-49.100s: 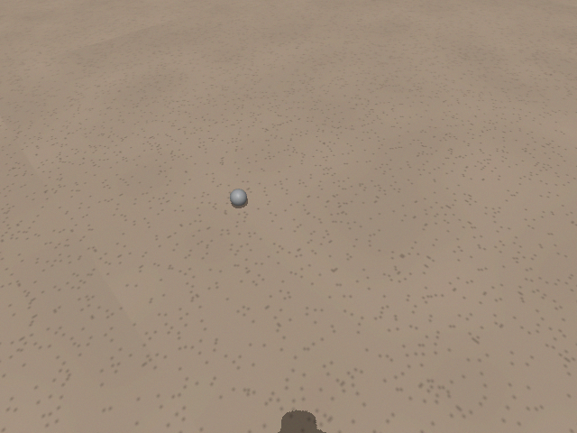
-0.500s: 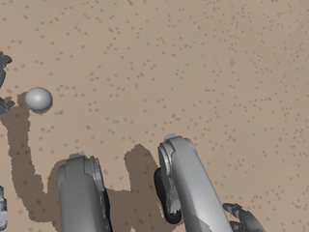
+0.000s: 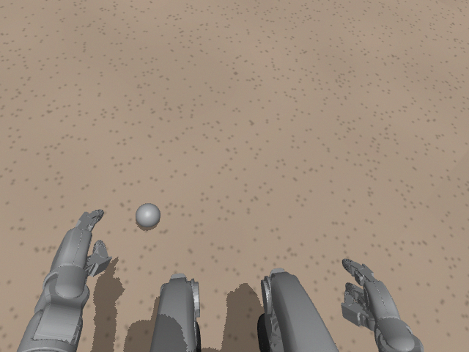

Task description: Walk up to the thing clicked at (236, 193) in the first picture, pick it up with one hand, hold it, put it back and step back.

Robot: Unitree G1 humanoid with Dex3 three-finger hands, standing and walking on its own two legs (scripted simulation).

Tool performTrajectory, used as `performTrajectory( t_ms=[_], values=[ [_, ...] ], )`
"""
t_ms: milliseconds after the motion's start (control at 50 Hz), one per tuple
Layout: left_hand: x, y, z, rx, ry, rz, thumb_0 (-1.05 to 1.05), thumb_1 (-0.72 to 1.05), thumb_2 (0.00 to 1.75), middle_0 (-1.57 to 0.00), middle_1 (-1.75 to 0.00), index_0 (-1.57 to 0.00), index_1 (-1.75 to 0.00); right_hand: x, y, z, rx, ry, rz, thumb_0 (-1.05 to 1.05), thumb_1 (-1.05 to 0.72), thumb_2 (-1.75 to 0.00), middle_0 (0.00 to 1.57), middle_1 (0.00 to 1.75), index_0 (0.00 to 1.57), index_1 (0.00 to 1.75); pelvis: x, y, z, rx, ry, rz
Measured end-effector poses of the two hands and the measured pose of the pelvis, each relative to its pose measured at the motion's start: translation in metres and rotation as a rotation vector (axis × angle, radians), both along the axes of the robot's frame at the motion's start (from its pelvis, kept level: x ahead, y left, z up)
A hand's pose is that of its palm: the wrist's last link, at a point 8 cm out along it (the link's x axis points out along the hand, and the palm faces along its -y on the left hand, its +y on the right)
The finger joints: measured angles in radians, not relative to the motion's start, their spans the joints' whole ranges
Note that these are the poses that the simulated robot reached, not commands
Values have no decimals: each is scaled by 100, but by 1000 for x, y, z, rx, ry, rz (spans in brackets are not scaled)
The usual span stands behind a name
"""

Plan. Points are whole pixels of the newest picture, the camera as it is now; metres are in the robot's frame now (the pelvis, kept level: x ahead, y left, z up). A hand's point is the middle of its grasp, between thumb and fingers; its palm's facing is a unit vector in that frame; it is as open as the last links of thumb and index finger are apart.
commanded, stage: home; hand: left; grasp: from above
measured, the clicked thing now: (148, 215) +0.54 +0.24 -0.53
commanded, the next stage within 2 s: none
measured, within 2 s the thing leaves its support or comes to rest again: neither
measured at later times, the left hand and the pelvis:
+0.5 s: hand (82, 293) +0.23 +0.19 +0.09, palm faces +0.11 -0.97 -0.21, open 7.4 cm; pelvis +0.06 +0.00 +0.14, yaw +3 degrees
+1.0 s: hand (78, 309) +0.22 +0.18 +0.10, palm faces +0.11 -0.97 -0.20, open 7.4 cm; pelvis +0.07 -0.01 +0.15, yaw +4 degrees
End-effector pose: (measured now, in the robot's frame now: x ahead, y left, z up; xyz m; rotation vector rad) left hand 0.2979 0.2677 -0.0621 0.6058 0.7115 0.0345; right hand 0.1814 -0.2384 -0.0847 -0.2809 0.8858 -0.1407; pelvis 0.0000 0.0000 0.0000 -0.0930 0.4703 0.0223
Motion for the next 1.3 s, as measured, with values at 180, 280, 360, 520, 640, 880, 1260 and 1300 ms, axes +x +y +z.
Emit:
performTrajectory(
  t_ms=[180,280,360,520,640,880,1260,1300],
  values=[
    [-42,-15,64,-194,58,190,1,90,90,-21,-30,-21,-30,8,7,72,0,-77,-23,1,-90,-90,20,30,20,30,20,-2,65,17,-96,16],
    [-58,-22,101,-276,74,270,1,90,90,-21,-30,-21,-30,10,5,106,-19,-104,-41,1,-90,-90,20,30,20,30,35,-3,96,25,-147,25],
    [-69,-28,131,-324,72,310,1,90,90,-21,-30,-21,-30,13,4,130,-29,-137,-57,1,-90,-90,20,30,20,30,47,-4,117,31,-186,31],
    [-87,-34,180,-353,49,322,1,90,90,-21,-30,-21,-30,34,4,165,-31,-236,-62,1,-90,-90,20,30,20,30,67,-3,143,43,-246,37],
    [-98,-35,192,-357,47,328,1,90,90,-21,-30,-21,-30,55,6,178,-27,-307,-31,1,-90,-90,20,30,20,30,73,-3,149,50,-273,42],
    [-102,-35,186,-364,52,329,1,91,90,-20,-30,-20,-30,64,7,185,-37,-343,19,1,-90,-90,20,30,20,30,70,-5,149,55,-295,49],
    [-101,-36,187,-358,54,315,1,91,90,-20,-30,-20,-30,40,3,173,-34,-286,-19,2,-90,-90,20,30,20,30,66,-5,148,55,-296,39],
    [-100,-37,187,-360,54,314,1,91,90,-20,-30,-20,-30,40,2,173,-35,-289,-20,2,-90,-90,20,30,20,30,66,-5,148,55,-296,38]
  ],
)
